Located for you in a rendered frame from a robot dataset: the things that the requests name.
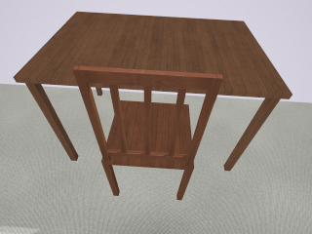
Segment chair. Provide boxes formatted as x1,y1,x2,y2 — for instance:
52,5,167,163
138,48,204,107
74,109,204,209
72,65,223,201

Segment table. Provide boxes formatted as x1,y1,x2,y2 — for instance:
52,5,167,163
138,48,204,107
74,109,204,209
14,11,293,172

